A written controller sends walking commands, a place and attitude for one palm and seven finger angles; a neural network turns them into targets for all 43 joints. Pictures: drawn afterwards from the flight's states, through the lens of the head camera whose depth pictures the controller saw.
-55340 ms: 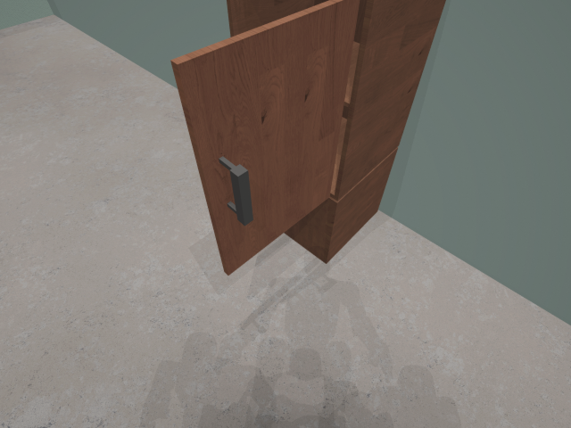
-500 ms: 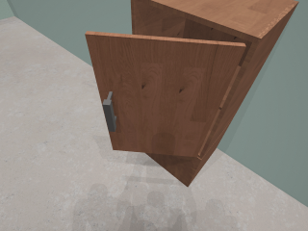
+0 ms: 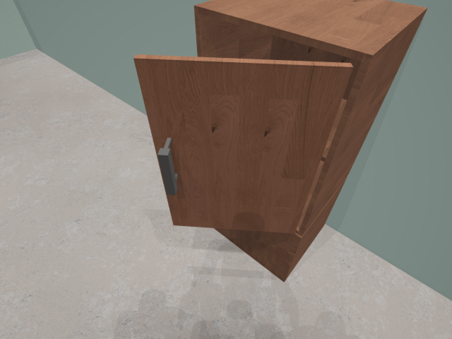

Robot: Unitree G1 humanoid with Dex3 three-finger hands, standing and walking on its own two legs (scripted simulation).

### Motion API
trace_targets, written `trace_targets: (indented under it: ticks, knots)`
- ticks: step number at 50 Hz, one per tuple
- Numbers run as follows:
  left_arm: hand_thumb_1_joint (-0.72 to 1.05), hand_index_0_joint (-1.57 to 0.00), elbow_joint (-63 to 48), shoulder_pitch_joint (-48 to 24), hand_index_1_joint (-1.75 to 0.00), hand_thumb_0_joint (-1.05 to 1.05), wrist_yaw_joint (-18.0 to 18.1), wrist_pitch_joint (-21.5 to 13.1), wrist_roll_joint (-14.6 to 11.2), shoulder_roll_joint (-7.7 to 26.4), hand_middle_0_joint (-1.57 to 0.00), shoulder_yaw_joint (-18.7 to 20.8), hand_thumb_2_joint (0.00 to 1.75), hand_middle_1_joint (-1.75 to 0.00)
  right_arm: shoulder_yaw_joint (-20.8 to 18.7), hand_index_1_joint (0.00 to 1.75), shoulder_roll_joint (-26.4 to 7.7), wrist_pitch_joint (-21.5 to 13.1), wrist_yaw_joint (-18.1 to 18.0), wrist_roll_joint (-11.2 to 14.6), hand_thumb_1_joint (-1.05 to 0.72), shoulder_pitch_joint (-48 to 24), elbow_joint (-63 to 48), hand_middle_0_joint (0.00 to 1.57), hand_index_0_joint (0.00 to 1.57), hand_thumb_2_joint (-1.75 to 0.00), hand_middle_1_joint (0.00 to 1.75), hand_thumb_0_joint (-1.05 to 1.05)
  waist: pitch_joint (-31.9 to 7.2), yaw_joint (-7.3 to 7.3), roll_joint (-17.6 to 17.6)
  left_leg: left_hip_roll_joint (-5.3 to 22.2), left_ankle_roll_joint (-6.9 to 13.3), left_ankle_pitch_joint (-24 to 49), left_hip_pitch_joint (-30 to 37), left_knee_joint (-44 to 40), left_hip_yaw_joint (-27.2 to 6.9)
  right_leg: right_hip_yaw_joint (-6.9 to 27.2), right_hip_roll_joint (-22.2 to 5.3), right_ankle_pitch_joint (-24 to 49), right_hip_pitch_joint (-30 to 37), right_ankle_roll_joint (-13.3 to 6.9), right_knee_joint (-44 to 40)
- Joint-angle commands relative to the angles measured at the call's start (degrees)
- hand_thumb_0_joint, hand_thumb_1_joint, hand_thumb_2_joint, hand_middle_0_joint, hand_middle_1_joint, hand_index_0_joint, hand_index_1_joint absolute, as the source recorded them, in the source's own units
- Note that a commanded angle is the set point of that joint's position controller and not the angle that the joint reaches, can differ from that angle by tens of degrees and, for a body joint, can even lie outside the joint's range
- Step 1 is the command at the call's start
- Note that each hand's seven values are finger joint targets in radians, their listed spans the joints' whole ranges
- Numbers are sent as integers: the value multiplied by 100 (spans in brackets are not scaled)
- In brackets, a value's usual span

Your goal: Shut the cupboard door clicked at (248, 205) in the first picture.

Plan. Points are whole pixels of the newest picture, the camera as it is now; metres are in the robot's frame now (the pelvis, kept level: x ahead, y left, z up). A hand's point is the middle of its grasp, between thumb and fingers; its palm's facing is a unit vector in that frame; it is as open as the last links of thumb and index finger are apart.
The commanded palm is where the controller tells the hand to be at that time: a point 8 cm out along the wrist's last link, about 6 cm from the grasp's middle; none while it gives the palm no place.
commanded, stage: look again from close up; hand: left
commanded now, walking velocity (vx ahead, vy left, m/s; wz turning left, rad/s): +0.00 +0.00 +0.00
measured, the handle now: (170, 166) +0.52 +0.18 -0.02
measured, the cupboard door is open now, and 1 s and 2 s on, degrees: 36 36 36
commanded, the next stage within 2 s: shuffle to correct the standing spot in 0.10 s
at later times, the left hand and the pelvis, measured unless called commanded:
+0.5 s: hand out of the picture -0.02 +0.15 -0.18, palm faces +0.05 -0.99 -0.15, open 7.4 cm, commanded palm none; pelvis +0.01 -0.01 +0.00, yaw +0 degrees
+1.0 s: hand out of the picture +0.05 +0.17 -0.18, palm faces +0.03 -0.98 -0.21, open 7.3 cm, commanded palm none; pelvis +0.03 +0.00 +0.00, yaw -1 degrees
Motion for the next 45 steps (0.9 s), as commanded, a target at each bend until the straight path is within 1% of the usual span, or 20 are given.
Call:
trace_targets:
  ticks: [1, 10, 11, 13, 15, 19, 22, 24, 25, 27, 28, 30, 32, 33, 35, 36, 39, 41, 43, 45]
  knots:
    - [90, -20, -262, 247, -30, 0, 27, -98, 5, 653, -20, 154, 90, -30, -143, 30, -654, -86, -5, -9, -90, 138, -244, 20, 20, -90, 30, 0, 532, -10, -95, 676, -30, -386, -660, -996, -842, 435, -264, -92, -54, -340, -641]
    - [90, -20, -230, 187, -30, 0, 12, -126, -16, 759, -20, 157, 90, -30, -106, 30, -670, -94, 5, 10, -90, 109, -53, 20, 20, -90, 30, 0, 348, -8, -129, 676, -72, 57, -459, -936, -738, 477, -341, 93, 85, -334, -827]
    - [90, -20, -158, 263, -30, 0, 10, -109, -20, 615, -20, 117, 90, -30, -63, 30, -540, -72, 15, -4, -90, 156, 21, 20, 20, -90, 30, 0, 318, -6, -104, 668, -101, -216, -444, -951, -703, 461, -335, -182, 86, -305, -860]
    - [90, -20, -111, 388, -30, 0, -4, -83, 13, 597, -20, 135, 90, -30, -61, 30, -522, -25, 22, -26, -90, 252, 103, 20, 20, -90, 30, 0, 362, 16, -174, 650, -72, -917, -535, -918, -698, 430, -293, -870, 47, -338, -831]
    - [90, -20, -125, 441, -30, 0, -23, -50, 30, 618, -20, 173, 90, -30, -82, 30, -546, 15, 37, -52, -90, 241, 106, 20, 20, -90, 30, 0, 607, 47, -165, 599, -51, -1468, -812, -860, -698, 522, -286, -1526, -136, -385, -847]
    - [90, -20, -152, 588, -30, 0, -50, -52, 27, 652, -20, 247, 90, -30, -95, 30, -431, 28, 53, -64, -90, 327, 103, 20, 20, -90, 30, 0, 967, 55, -318, 448, -35, -1505, -1039, -494, -531, 780, -357, -2012, -422, -532, -973]
    - [90, -20, -168, 639, -30, 0, -62, -81, 8, 639, -20, 283, 90, -30, -91, 30, -335, -25, 50, -57, -90, 470, 129, 20, 20, -90, 30, 0, 885, 31, -356, 402, -29, -1316, -953, -303, -451, 859, -411, -2042, -463, -628, -926]
    - [90, -20, -193, 625, -30, 0, -68, -93, 14, 579, -20, 300, 90, -30, -102, 30, -325, -54, 40, -48, -90, 585, 159, 20, 20, -90, 30, 0, 933, -6, -175, 480, 20, -1303, -888, -392, -553, 703, -318, -1854, -533, -630, -726]
    - [90, -20, -195, 628, -30, 0, -76, -105, 18, 519, -20, 304, 90, -30, -107, 30, -329, -87, 33, -41, -90, 667, 177, 20, 20, -90, 30, 0, 895, -30, 51, 584, 64, -1255, -778, -555, -675, 551, -233, -1591, -563, -605, -515]
    - [90, -20, -196, 628, -30, 0, -94, -142, 29, 361, -20, 281, 90, -30, -129, 30, -411, -152, 3, -19, -90, 815, 237, 20, 20, -90, 30, 0, 752, -41, 408, 943, 237, -922, -560, -868, -1080, 128, 11, -812, -494, -528, 42]
    - [90, -20, -194, 658, -30, 0, -100, -165, 44, 285, -20, 270, 90, -30, -147, 30, -468, -180, -17, -5, -90, 869, 276, 20, 20, -90, 30, 0, 664, -15, 525, 1130, 354, -531, -427, -952, -1229, -115, 91, -400, -428, -481, 277]
    - [90, -20, -133, 737, -30, 0, -87, -210, 45, 173, -20, 249, 90, -30, -153, 30, -482, -219, -59, -2, -90, 874, 301, 20, 20, -90, 30, 0, 514, 37, 425, 1198, 460, 696, -214, -697, -1164, -213, 118, 1, -274, -464, 415]
    - [90, -20, -13, 943, -30, 0, -49, -229, 12, 154, -20, 249, 90, -30, -116, 30, -350, -229, -99, 18, -90, 775, 296, 20, 20, -90, 30, 0, 379, 120, 201, 951, 315, 1852, -249, -167, -704, -1, -49, 815, 164, -480, 205]
    - [90, -20, 61, 1014, -30, 0, -20, -232, 12, 217, -20, 259, 90, -30, -91, 30, -231, -228, -127, 28, -90, 757, 309, 20, 20, -90, 30, 0, 431, 125, -161, 756, 160, 2284, -379, 136, -441, 194, -197, 1884, 400, -498, 165]
    - [90, -20, 126, 1083, -30, 0, 54, -218, -25, 354, -20, 276, 90, -30, -72, 30, -132, -206, -166, 32, -90, 794, 318, 20, 20, -90, 30, 0, 172, 71, -354, 578, -85, 2317, -382, 327, -241, 380, -485, 3667, 765, -494, 256]
    - [90, -20, 111, 988, -30, 0, 77, -209, -54, 370, -20, 257, 90, -30, -69, 30, -96, -183, -184, 41, -90, 796, 358, 20, 20, -90, 30, 0, 74, 37, -323, 598, -140, 2427, -250, 201, -262, 372, -527, 4055, 797, -462, 267]
    - [90, -20, -3, 734, -30, 0, 126, -170, -70, 414, -20, 251, 90, -30, -122, 30, -110, -129, -224, 65, -90, 715, 385, 20, 20, -90, 30, 0, 17, 12, -90, 679, -154, 3195, 74, 7, -334, 313, -505, 4158, 745, -339, 206]
    - [90, -20, -79, 634, -30, 0, 137, -125, -70, 419, -20, 258, 90, -30, -170, 30, -148, -87, -227, 67, -90, 623, 348, 20, 20, -90, 30, 0, -115, 13, -98, 735, -129, 3202, 275, -41, -366, 331, -488, 3744, 655, -329, 166]
    - [90, -20, -138, 497, -30, 0, 144, -77, -49, 392, -20, 266, 90, -30, -192, 30, -145, -60, -225, 57, -90, 554, 354, 20, 20, -90, 30, 0, 3, 10, -64, 787, -93, 3331, 325, -118, -383, 311, -426, 3265, 522, -322, 112]
    - [90, -20, -208, 435, -30, 0, 141, -52, -44, 415, -20, 284, 90, -30, -210, 30, -192, -48, -214, 48, -90, 502, 301, 20, 20, -90, 30, 0, -98, 16, -36, 804, -66, 3339, 372, -135, -427, 314, -408, 2927, 516, -318, 86]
